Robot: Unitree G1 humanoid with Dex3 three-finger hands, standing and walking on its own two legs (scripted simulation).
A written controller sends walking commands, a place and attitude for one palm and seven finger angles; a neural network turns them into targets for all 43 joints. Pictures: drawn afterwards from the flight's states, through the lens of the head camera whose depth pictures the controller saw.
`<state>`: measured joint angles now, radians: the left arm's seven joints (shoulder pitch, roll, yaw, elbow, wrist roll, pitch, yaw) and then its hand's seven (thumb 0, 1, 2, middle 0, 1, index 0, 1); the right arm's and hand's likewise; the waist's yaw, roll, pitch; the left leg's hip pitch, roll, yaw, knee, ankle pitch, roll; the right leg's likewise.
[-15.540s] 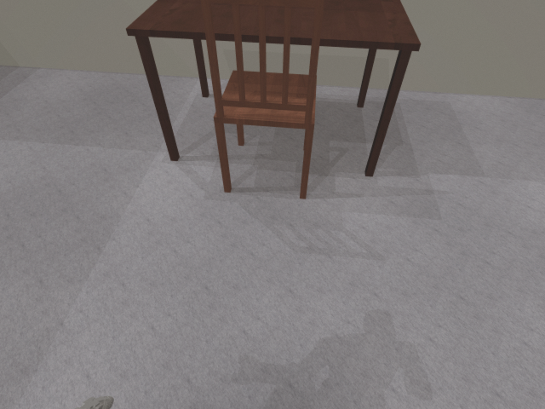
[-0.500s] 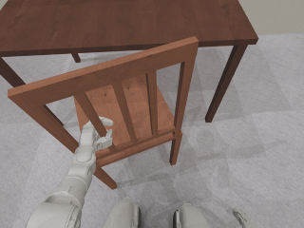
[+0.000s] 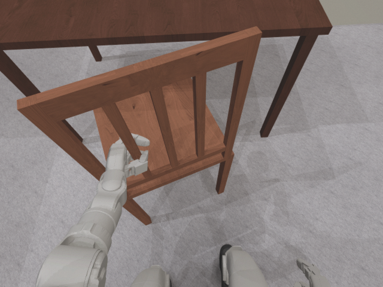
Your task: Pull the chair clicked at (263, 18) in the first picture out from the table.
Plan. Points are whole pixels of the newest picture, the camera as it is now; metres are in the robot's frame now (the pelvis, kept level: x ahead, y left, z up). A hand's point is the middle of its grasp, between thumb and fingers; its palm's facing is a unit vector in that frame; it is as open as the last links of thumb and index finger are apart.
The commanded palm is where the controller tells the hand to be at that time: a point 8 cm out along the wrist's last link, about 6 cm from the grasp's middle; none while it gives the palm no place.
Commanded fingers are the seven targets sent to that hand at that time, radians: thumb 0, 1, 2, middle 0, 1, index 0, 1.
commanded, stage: step backward, pulling the chair out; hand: left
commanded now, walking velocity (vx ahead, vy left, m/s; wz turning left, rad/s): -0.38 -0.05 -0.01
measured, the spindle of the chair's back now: (167, 135) +0.44 +0.05 -0.03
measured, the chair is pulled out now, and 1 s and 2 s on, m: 0.20 0.37 0.56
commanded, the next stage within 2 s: stop walking, hand still on the chair in 1.62 s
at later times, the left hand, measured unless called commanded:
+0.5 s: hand (141, 197) +0.30 +0.11 -0.05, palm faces -0.06 -0.98 -0.21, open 5.2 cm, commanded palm +0.29 +0.16 -0.04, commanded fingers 0.00 0.90 0.90 -0.50 -1.45 -0.50 -1.45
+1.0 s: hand (133, 242) +0.21 +0.12 -0.05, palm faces -0.06 -0.97 -0.23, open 5.3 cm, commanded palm +0.21 +0.17 -0.04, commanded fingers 0.00 0.90 0.90 -0.50 -1.45 -0.50 -1.45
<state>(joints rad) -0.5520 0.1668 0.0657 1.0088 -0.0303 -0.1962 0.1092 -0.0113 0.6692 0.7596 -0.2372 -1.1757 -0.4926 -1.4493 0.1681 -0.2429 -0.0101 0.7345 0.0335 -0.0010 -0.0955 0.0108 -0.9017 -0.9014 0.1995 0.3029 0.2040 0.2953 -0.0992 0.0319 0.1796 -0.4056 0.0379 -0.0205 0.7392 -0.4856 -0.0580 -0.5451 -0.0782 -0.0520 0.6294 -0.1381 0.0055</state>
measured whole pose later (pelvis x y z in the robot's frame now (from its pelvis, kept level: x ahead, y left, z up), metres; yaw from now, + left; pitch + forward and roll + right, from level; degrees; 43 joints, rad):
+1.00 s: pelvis -0.16 +0.00 +0.01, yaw -2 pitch +2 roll +0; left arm -0.50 0.18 0.02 1.01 -0.01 -0.21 0.08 -0.01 0.67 0.76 -0.19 -1.17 -0.48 -1.45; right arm 0.26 -0.23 -0.01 0.74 0.01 -0.03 -0.10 0.01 -0.90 -0.90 0.20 0.30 0.20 0.30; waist -0.04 0.04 0.17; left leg -0.40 0.07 0.01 0.66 -0.29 -0.05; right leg -0.41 -0.01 -0.03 0.61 -0.22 0.00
